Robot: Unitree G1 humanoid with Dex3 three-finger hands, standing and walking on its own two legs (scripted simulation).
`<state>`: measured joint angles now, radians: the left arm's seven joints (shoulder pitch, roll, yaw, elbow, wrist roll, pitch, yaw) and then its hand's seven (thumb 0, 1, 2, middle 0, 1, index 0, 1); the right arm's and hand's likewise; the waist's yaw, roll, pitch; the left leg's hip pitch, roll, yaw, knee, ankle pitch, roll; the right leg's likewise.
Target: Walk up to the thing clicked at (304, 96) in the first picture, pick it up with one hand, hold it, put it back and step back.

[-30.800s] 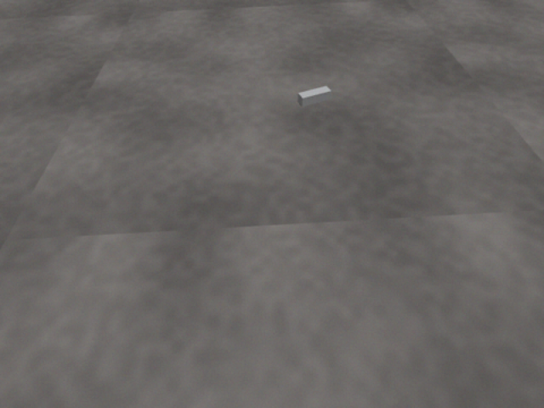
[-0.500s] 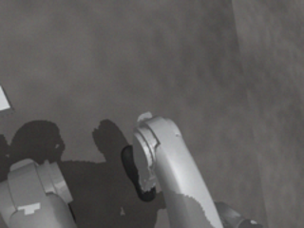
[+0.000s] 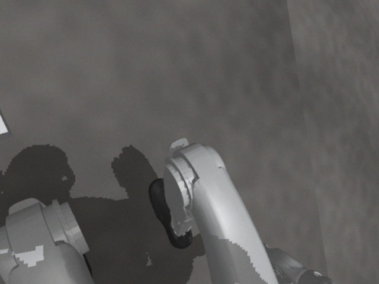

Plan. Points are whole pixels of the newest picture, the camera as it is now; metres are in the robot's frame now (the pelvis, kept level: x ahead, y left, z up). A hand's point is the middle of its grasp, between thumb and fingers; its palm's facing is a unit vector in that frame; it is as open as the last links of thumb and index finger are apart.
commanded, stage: open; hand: left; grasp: from above
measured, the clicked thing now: out of the picture +0.46 +0.30 -0.28
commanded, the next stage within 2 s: withdraw in 0.36 s
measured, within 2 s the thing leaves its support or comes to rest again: neither
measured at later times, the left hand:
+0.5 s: hand out of the picture +0.45 +0.29 -0.25, palm faces -0.45 -0.12 -0.88, open 13.7 cm
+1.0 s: hand out of the picture +0.46 +0.31 -0.08, palm faces -0.42 -0.08 -0.90, open 13.9 cm
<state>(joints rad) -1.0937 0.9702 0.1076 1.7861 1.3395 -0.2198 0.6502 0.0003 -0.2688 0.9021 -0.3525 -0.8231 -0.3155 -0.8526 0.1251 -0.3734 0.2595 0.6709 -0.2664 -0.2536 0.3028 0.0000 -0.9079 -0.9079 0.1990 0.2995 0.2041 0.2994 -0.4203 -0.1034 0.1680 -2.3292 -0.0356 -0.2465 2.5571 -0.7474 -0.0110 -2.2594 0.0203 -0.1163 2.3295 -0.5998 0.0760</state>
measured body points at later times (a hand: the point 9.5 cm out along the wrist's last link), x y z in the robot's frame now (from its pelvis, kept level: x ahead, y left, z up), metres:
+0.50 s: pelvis +0.00 +0.00 +0.00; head +0.28 +0.12 +0.33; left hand +0.47 +0.29 -0.20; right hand +0.04 -0.26 -0.04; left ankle +0.06 +0.12 -0.27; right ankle +0.13 -0.13 -0.27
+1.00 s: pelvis +0.00 -0.01 +0.05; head +0.22 +0.07 +0.44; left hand +0.47 +0.31 -0.03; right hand +0.10 -0.27 -0.05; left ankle +0.06 +0.12 -0.27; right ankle +0.13 -0.13 -0.27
